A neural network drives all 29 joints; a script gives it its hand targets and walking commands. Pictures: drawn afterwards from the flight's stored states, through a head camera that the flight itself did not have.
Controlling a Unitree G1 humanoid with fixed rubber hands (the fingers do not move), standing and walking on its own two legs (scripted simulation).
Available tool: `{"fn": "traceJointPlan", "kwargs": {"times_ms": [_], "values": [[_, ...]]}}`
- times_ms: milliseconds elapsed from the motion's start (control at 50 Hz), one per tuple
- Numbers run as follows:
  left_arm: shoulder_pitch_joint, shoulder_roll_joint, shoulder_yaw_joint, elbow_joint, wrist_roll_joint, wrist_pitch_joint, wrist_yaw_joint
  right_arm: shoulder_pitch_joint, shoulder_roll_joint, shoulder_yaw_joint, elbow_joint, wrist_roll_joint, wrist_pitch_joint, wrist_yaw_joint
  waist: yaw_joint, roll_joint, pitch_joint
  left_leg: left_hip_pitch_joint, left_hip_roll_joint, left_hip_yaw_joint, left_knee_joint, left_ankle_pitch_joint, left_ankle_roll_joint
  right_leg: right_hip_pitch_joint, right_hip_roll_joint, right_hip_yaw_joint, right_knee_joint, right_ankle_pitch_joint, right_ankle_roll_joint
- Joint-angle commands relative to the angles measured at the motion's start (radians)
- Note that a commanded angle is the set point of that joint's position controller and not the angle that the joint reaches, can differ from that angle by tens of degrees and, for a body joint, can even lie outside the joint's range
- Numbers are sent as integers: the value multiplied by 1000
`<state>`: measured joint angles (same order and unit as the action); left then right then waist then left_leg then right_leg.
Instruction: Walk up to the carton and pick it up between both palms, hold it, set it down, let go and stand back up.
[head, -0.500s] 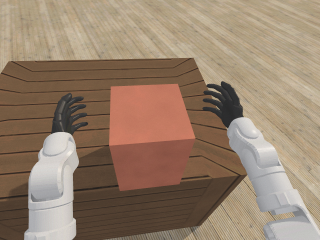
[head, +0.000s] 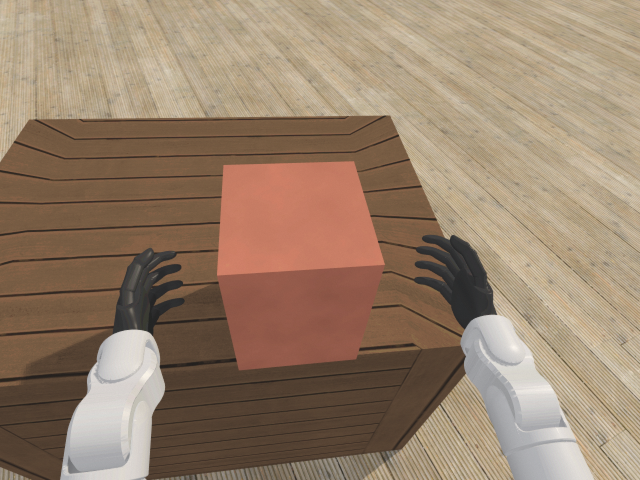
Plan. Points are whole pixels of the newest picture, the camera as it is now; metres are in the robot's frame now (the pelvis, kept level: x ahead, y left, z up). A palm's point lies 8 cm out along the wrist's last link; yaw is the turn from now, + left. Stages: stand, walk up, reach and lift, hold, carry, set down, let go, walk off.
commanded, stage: set down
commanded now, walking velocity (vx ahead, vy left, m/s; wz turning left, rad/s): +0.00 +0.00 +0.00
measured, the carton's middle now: (294, 269) +0.39 +0.05 +0.02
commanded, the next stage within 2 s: none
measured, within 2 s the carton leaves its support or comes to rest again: neither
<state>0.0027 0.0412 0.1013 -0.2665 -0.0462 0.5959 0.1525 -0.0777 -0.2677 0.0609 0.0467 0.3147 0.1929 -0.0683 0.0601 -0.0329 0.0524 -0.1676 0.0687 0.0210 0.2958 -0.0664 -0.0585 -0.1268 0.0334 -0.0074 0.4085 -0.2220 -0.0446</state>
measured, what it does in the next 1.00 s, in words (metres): stands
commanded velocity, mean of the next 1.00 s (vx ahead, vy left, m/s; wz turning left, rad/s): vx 0.00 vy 0.00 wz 0.00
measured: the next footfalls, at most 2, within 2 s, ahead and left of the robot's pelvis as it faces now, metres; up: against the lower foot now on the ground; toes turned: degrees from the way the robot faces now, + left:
none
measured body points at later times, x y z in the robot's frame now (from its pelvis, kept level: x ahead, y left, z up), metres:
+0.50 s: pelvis +0.02 +0.00 +0.00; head +0.01 +0.00 +0.45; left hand +0.22 +0.20 +0.04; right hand +0.24 -0.18 +0.05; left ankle +0.06 +0.16 -0.74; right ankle +0.00 -0.09 -0.74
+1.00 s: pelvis +0.02 +0.01 +0.00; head +0.01 +0.02 +0.45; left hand +0.20 +0.21 -0.01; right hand +0.22 -0.20 +0.01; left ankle +0.06 +0.16 -0.74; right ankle +0.00 -0.09 -0.74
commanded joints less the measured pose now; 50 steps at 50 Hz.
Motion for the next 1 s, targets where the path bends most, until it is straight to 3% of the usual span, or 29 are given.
{"fn": "traceJointPlan", "kwargs": {"times_ms": [0, 20, 40, 120, 280, 440, 500, 680, 720, 780, 800, 920, 940, 980], "values": [[-128, 42, -2, -167, -1, -82, 2, -153, -98, -50, -183, -13, -71, 4, 11, -2, -189, 288, -77, 15, 13, 18, 79, -195, 3, 23, -153, -13, 34], [-138, 40, -18, -151, -10, -94, 1, -148, -101, -56, -167, -28, -74, 7, -9, 3, -169, 278, -75, 10, 9, 4, 77, -216, 2, 22, -157, -33, 30], [-124, 51, -9, -159, -11, -114, 1, -118, -92, -53, -184, -38, -86, 9, 6, 4, -180, 268, -75, 15, 6, -5, 80, -206, -2, 25, -158, -46, 30], [-42, 48, -31, -143, -18, -175, -1, -20, -79, -36, -216, -47, -127, 19, 9, -5, -157, 272, -72, 17, 8, 13, 78, -213, 0, 30, -161, -40, 28], [131, 42, -40, -126, -12, -313, -13, 178, -65, -8, -253, -47, -220, 32, 19, -13, -156, 307, -73, 24, 16, 126, 77, -178, -1, 44, -159, 114, 33], [278, 31, -72, -64, 9, -438, -12, 333, -32, 9, -233, -62, -294, 57, 16, -14, -80, 318, -68, 27, 14, 140, 74, -184, -11, 56, -183, 125, 21], [318, 32, -86, -37, 21, -488, -16, 398, -26, 0, -196, -86, -318, 61, -2, -8, -54, 318, -72, 24, 13, 139, 77, -175, -15, 67, -191, 125, 18], [375, 56, -115, 31, 9, -597, 12, 442, -19, -23, -169, -105, -383, 95, 21, 10, -34, 297, -65, 28, 8, 91, 74, -203, -13, 69, -200, 25, 3], [360, 55, -129, 59, 2, -611, 17, 426, -35, -39, -125, -102, -386, 107, 11, 15, -32, 290, -60, 22, 9, 75, 72, -222, -8, 64, -198, -10, -3], [355, 68, -114, 80, 4, -625, 23, 419, -33, -46, -115, -103, -392, 115, 23, -6, -36, 276, -62, 28, 9, 74, 80, -205, -9, 67, -197, -9, -2], [373, 54, -129, 107, 8, -625, 21, 421, -37, -44, -85, -91, -395, 120, 11, 15, -25, 281, -59, 24, 10, 82, 75, -210, -5, 68, -196, -1, -6], [325, 54, -109, 215, 24, -617, 9, 359, -64, -68, 27, -117, -381, 131, -8, -7, -14, 257, -63, 20, -3, 19, 77, -192, -8, 60, -204, -55, -4], [322, 62, -93, 192, 30, -624, 14, 352, -69, -75, 29, -119, -382, 134, 1, -7, -27, 269, -62, 20, 2, 29, 77, -187, -9, 62, -198, -52, -1], [329, 59, -106, 233, 30, -617, 7, 349, -76, -73, 61, -123, -378, 138, -15, -8, -20, 266, -65, 17, 0, 27, 73, -179, -8, 56, -200, -45, -2]]}}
